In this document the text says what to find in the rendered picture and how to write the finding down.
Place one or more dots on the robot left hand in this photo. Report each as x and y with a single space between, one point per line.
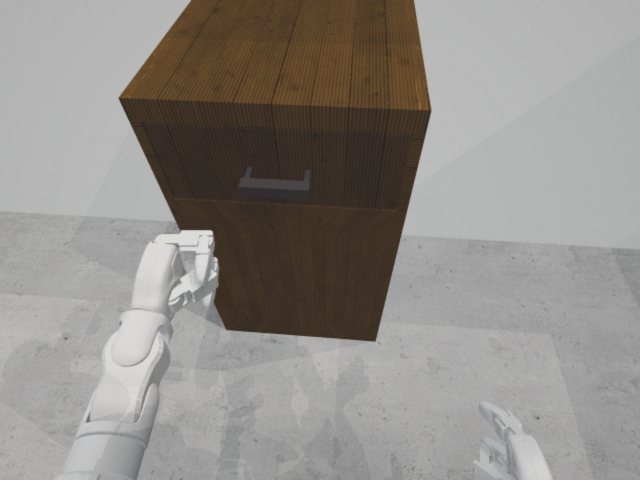
161 269

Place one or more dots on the handle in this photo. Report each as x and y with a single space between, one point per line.
274 188

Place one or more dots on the robot left forearm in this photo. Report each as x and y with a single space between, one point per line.
117 424

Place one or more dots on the robot right hand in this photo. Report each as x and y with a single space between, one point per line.
522 458

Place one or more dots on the cabinet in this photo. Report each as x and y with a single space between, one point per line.
352 65

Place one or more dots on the drawer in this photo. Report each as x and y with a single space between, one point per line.
348 168

